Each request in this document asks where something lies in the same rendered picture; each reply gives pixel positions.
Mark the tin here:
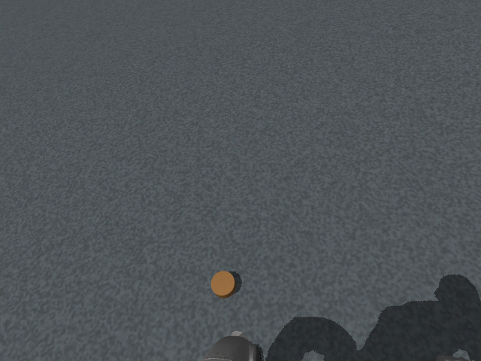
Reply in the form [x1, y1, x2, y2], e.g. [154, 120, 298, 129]
[211, 271, 236, 299]

